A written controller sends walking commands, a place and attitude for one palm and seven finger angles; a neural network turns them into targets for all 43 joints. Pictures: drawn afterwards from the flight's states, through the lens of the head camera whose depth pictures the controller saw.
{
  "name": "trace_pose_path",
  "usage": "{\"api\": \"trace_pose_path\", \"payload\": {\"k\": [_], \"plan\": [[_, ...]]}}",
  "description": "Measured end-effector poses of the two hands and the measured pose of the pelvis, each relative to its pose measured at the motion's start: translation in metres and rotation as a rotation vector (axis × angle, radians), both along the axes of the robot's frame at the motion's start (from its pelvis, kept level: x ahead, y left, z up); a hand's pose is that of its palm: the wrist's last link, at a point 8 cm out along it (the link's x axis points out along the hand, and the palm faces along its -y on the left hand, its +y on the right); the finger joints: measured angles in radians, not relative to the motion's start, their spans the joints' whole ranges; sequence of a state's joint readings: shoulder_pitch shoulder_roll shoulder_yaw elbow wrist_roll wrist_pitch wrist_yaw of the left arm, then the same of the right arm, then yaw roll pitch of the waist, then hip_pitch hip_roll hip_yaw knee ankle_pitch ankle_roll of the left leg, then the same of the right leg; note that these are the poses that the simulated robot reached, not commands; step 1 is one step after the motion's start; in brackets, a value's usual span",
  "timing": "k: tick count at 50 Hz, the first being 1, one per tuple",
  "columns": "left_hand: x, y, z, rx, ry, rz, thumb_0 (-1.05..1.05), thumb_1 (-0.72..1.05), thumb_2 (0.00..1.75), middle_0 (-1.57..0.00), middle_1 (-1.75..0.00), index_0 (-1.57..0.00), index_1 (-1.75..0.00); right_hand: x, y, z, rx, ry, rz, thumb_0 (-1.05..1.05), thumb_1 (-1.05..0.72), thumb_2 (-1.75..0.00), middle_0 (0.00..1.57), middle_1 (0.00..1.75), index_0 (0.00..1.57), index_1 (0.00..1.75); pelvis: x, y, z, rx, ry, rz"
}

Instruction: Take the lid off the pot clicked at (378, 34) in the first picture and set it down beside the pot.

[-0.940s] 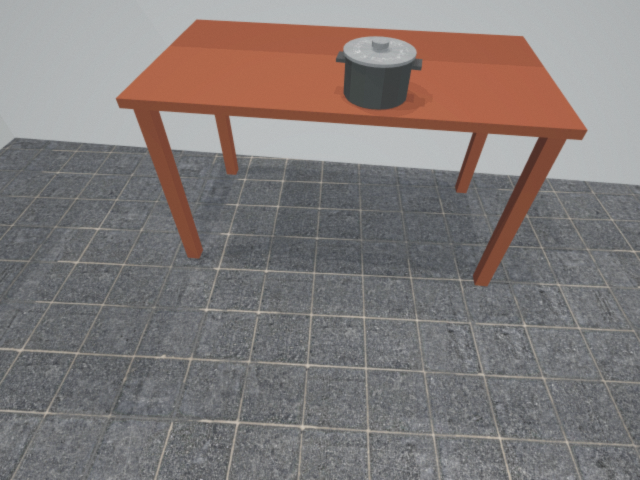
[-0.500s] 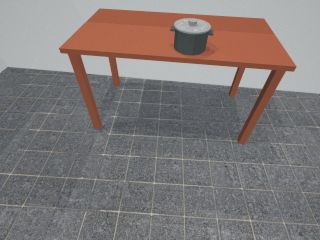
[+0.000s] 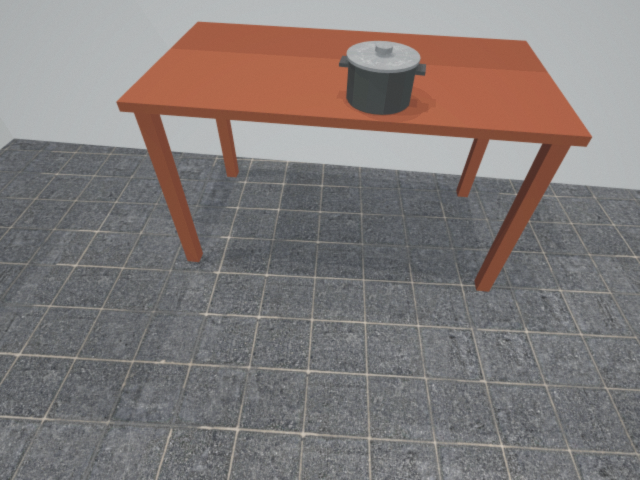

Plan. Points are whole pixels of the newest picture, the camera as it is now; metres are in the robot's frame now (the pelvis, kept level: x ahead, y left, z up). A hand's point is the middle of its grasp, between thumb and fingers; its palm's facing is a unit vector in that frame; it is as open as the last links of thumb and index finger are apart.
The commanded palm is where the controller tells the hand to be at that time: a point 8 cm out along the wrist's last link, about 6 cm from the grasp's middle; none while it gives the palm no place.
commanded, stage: look at it before walking up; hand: left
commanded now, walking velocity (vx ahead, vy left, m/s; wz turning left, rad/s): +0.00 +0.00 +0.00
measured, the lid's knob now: (384, 48) +1.12 -0.11 +0.09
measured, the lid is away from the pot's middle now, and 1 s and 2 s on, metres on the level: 0.00 0.00 0.00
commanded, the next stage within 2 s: walk to a spot facing it in 0.10 s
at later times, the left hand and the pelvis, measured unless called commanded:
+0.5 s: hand out of the picture +0.04 +0.19 -0.18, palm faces -0.09 -0.97 -0.23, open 7.4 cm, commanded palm none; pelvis +0.03 -0.01 -0.01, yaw -8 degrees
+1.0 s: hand (257, 466) +0.19 +0.11 -0.18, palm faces -0.17 -0.97 -0.16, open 7.4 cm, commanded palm none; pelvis +0.20 -0.06 -0.01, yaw -18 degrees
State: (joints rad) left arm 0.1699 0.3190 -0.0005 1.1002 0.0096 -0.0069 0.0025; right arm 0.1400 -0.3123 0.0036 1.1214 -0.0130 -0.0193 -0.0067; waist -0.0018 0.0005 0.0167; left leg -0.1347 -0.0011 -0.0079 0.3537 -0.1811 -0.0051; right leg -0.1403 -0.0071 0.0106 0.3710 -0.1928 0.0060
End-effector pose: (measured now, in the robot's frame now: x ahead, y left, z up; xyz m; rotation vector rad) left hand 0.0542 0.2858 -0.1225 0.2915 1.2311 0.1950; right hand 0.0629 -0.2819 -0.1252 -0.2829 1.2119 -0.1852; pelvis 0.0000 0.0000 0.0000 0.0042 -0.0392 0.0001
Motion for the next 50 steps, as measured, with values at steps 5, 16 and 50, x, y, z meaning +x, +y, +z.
{"api": "trace_pose_path", "payload": {"k": [5, 16, 50], "plan": [[0.001, -0.001, 0.000, 0.000, -0.001, -0.001, 0.00, 0.90, 0.90, -0.20, -0.30, -0.20, -0.30, -0.002, 0.000, -0.001, 0.002, 0.004, -0.001, 0.01, -0.90, -0.90, 0.21, 0.30, 0.21, 0.30, 0.000, -0.001, 0.000, 0.000, 0.000, 0.000], [-0.008, -0.011, -0.007, -0.020, 0.033, 0.009, 0.00, 0.90, 0.90, -0.20, -0.30, -0.20, -0.30, -0.014, 0.006, -0.008, 0.018, 0.028, -0.024, 0.01, -0.90, -0.90, 0.20, 0.30, 0.20, 0.30, 0.004, -0.002, -0.003, 0.001, 0.001, -0.026], [0.139, -0.129, -0.026, -0.147, 0.223, -0.109, 0.00, 0.90, 0.90, -0.20, -0.30, -0.20, -0.30, 0.189, -0.027, -0.004, 0.120, -0.188, -0.255, 0.01, -0.91, -0.90, 0.20, 0.30, 0.20, 0.30, 0.203, -0.062, -0.008, -0.011, 0.045, -0.306]]}}
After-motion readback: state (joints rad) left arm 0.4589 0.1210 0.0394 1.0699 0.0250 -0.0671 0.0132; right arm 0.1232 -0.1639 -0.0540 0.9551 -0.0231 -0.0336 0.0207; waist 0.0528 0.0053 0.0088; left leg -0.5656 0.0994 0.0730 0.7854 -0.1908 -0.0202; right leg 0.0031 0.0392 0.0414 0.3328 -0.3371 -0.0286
